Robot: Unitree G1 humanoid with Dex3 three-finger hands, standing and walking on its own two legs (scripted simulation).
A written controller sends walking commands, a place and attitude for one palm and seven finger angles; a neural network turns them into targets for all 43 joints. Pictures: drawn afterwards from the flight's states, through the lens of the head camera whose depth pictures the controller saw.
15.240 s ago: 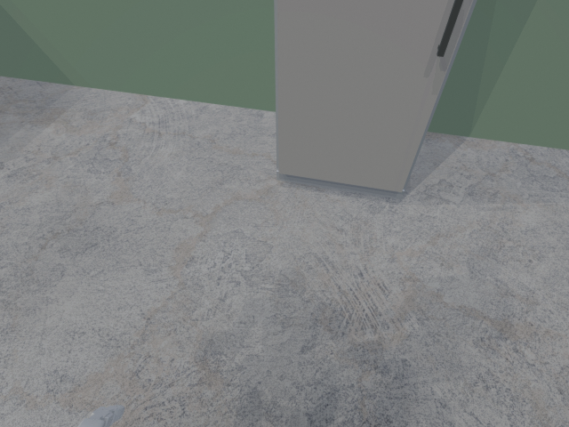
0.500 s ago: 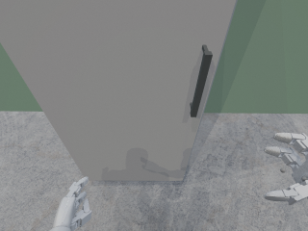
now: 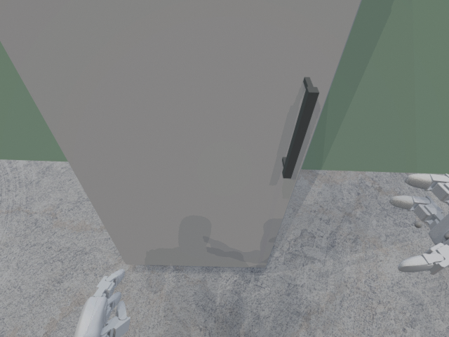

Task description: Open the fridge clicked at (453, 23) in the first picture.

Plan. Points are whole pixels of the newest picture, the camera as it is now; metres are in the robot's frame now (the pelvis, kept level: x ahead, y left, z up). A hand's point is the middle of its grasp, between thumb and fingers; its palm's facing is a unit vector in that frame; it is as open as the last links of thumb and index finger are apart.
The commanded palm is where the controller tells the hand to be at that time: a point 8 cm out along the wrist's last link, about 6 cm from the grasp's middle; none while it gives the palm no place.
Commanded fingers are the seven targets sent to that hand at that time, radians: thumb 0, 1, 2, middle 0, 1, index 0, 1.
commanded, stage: raise the hand to about handle height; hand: right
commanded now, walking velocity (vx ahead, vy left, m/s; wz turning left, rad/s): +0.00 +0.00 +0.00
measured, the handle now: (296, 132) +0.50 -0.13 +0.11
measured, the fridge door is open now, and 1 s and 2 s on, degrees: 0 0 0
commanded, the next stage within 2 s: move the hooked fingers beside the handle in 0.32 s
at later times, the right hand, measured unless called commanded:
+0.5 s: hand (409, 228) +0.27 -0.27 +0.12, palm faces +0.06 +1.00 -0.03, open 14.0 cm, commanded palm +0.25 -0.31 +0.13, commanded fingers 0.00 0.50 -0.30 0.30 1.20 0.30 1.20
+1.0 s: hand (379, 197) +0.33 -0.24 +0.12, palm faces +0.04 +1.00 -0.02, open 14.0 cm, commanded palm +0.30 -0.28 +0.13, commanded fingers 0.00 0.50 -0.30 0.30 1.20 0.30 1.20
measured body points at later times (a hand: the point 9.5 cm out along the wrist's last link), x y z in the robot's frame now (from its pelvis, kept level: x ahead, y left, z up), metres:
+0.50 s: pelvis +0.00 +0.01 +0.00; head +0.00 +0.02 +0.45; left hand +0.17 +0.25 -0.07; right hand +0.26 -0.32 +0.12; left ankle +0.01 +0.12 -0.73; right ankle +0.00 -0.10 -0.73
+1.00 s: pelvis +0.00 +0.01 +0.00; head +0.01 +0.01 +0.45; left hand +0.14 +0.26 -0.08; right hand +0.32 -0.30 +0.12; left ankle +0.01 +0.12 -0.73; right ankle +0.00 -0.10 -0.73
